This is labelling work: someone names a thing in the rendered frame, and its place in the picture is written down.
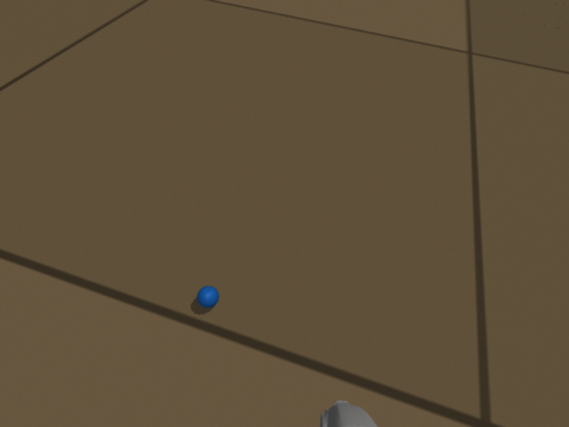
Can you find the ball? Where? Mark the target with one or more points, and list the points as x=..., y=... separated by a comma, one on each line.
x=207, y=296

